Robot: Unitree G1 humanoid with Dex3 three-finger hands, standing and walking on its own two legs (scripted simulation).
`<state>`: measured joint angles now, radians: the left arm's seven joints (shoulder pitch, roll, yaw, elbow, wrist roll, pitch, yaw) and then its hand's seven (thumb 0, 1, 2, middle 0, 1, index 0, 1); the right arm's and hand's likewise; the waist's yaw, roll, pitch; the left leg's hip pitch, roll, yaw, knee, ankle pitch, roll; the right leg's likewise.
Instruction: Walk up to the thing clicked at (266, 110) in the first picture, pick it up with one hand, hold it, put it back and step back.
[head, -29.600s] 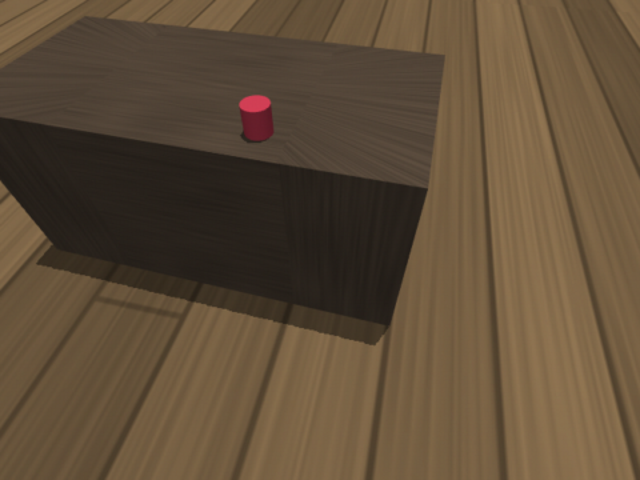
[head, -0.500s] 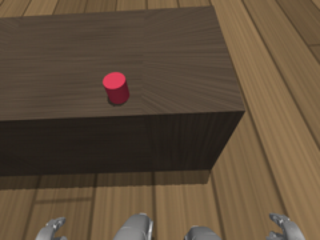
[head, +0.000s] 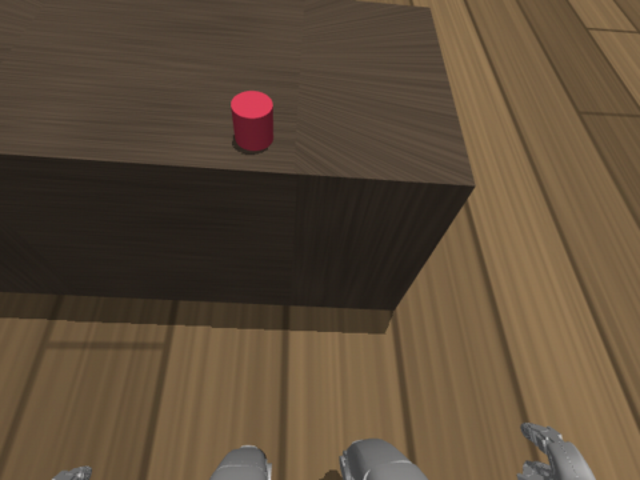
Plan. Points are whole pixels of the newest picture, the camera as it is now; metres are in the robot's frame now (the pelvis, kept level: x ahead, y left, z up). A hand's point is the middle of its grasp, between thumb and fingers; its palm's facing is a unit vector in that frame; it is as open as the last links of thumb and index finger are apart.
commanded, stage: step back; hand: left
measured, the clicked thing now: (253, 121) +0.72 +0.14 -0.08
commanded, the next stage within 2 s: none
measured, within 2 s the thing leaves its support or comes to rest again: neither
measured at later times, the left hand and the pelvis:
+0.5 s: hand out of the picture -0.02 +0.24 -0.14, palm faces +0.02 -0.89 -0.45, open 7.4 cm; pelvis -0.16 -0.04 -0.01, yaw +3 degrees
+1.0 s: hand out of the picture -0.27 +0.19 -0.15, palm faces +0.00 -0.90 -0.43, open 7.4 cm; pelvis -0.31 -0.08 -0.01, yaw -1 degrees
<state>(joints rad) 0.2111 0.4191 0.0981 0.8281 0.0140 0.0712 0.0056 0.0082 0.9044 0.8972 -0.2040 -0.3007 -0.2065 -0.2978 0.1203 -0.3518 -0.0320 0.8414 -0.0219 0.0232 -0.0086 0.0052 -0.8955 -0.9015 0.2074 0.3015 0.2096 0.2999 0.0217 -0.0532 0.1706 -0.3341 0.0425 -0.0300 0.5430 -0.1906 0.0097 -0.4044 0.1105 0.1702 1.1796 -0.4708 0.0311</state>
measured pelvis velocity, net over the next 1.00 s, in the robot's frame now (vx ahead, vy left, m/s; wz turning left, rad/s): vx -0.31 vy -0.08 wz -0.02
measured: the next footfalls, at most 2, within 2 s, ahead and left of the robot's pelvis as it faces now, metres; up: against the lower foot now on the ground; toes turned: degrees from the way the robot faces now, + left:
right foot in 0.14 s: -0.06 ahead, -0.15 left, +0.00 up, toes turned +0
left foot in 0.52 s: -0.16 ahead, +0.09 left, +0.00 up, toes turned +1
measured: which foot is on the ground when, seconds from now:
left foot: down 0.00-0.18, up 0.20-0.50, down 0.52-0.88, up 0.90-1.00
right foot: up 0.00-0.12, down 0.14-0.56, up 0.58-0.84, down 0.86-1.00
